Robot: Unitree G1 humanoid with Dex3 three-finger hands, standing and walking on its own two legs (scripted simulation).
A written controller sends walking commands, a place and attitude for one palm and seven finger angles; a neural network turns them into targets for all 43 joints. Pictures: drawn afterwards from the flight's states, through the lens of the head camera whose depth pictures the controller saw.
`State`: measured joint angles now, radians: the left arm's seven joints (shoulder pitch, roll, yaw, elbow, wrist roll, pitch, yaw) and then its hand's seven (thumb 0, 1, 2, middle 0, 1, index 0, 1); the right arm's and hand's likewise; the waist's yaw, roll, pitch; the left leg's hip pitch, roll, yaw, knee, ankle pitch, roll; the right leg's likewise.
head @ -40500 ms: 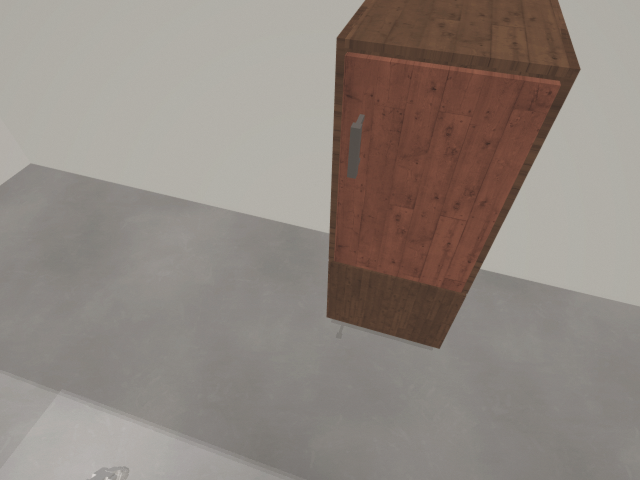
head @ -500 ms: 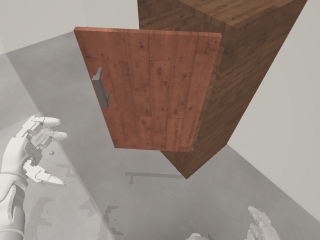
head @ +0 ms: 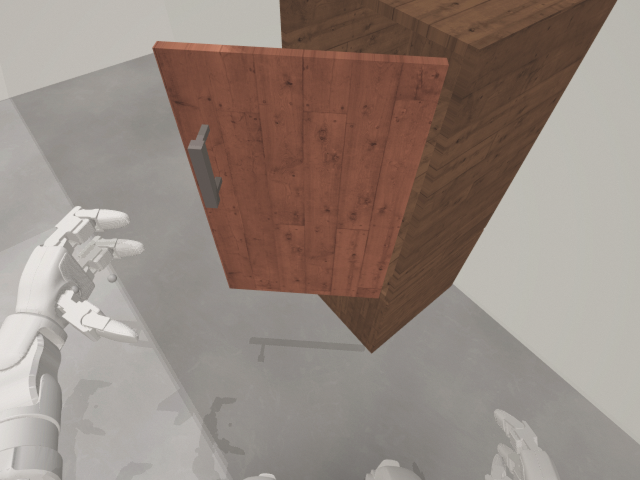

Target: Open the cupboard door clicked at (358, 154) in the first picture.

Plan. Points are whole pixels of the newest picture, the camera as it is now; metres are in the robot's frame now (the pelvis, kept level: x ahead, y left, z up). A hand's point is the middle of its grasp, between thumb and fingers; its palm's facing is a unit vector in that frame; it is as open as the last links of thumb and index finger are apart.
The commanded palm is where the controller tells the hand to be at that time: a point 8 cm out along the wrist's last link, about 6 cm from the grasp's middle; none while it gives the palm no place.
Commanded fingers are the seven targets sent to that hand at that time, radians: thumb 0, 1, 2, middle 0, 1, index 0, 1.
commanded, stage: move the hooked fingers beside the handle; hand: left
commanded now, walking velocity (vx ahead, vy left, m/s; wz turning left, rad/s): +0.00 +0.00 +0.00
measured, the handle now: (208, 167) +0.54 +0.20 +0.06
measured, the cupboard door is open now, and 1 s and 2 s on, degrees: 47 47 47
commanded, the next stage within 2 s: none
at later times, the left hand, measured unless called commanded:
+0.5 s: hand (127, 237) +0.39 +0.27 +0.07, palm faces -0.02 -1.00 +0.00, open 14.0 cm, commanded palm +0.36 +0.33 +0.07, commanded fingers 0.00 -0.50 0.30 -0.30 -1.20 -0.30 -1.20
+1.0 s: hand (139, 210) +0.44 +0.28 +0.07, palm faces -0.03 -1.00 +0.00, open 14.0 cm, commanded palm +0.42 +0.33 +0.06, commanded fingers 0.00 -0.50 0.30 -0.30 -1.20 -0.30 -1.20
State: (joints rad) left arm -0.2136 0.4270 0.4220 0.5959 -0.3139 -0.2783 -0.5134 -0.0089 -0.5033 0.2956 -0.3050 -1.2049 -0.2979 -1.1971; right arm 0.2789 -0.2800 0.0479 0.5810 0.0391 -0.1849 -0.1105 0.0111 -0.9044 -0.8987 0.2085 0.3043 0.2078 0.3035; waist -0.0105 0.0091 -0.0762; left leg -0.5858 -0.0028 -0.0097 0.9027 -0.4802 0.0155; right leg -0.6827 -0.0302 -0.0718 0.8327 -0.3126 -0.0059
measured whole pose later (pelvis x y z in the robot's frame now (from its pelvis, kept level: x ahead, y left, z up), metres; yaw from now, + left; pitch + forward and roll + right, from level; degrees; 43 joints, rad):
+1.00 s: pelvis +0.00 +0.01 -0.02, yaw -2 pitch +16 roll -2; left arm -0.67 0.59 0.49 1.07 -0.20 -0.35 -0.53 -0.01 -0.50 0.30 -0.30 -1.20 -0.30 -1.20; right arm 0.34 -0.29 0.05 0.59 0.02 -0.02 -0.07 0.01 -0.91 -0.90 0.21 0.30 0.21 0.30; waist -0.09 0.00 -0.09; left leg -0.78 0.01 0.01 1.00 -0.51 0.03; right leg -0.87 -0.02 -0.05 0.89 -0.31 0.01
